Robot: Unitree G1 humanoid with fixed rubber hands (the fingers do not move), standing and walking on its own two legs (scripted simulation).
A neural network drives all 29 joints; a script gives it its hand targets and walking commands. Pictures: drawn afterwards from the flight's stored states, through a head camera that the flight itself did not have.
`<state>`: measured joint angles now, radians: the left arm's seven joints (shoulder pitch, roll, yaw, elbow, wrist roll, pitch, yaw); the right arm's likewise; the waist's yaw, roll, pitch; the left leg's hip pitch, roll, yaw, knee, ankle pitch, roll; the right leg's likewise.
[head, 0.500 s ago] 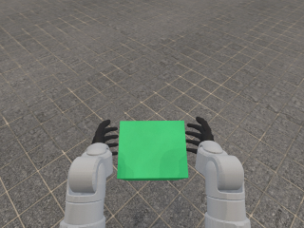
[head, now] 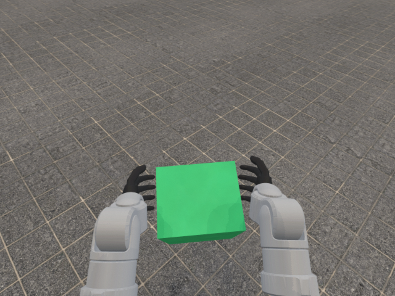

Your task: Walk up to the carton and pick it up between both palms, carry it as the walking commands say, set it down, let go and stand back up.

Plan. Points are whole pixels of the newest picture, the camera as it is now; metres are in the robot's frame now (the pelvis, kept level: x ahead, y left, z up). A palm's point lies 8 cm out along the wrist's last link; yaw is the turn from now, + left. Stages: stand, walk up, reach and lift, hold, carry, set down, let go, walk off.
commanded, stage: carry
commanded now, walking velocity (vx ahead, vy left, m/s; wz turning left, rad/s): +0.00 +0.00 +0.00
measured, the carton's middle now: (198, 207) +0.35 -0.01 -0.03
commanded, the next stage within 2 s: none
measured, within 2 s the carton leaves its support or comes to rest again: neither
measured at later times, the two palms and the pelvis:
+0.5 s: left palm (123, 224) +0.27 +0.14 +0.03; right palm (250, 214) +0.29 -0.10 +0.05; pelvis -0.02 +0.02 +0.00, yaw +0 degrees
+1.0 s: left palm (118, 221) +0.28 +0.16 +0.02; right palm (241, 215) +0.29 -0.09 +0.03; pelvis -0.02 +0.03 +0.00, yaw +0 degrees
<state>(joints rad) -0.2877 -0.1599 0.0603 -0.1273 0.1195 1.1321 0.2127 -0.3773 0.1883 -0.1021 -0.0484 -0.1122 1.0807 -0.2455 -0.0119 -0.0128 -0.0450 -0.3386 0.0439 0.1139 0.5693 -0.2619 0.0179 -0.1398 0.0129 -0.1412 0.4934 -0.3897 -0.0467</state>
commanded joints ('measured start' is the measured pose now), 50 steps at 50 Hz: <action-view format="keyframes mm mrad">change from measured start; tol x16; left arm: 1 -453 -1025 -484 -52 -288 -73 -236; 11 -622 -1026 -522 -93 -302 -144 -262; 18 -582 -912 -369 279 -174 -275 -310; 50 -652 -1148 -584 182 -258 -472 -399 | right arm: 1 -314 1099 501 -45 280 -29 242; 13 -356 1088 455 52 245 -96 285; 18 -326 988 306 403 87 -218 334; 24 -570 1089 457 233 177 -341 365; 50 -389 1177 586 286 194 -414 417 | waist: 1 9 -50 -424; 50 11 4 -467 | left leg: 1 204 97 -81 14 499 41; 17 196 129 -161 -96 423 57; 19 185 106 -153 -100 229 64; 50 234 133 -168 -43 535 101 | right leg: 1 145 -186 112 2 771 -9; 6 50 -164 103 -55 279 -20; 15 -18 -156 130 -73 133 -20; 50 61 -153 136 9 481 -25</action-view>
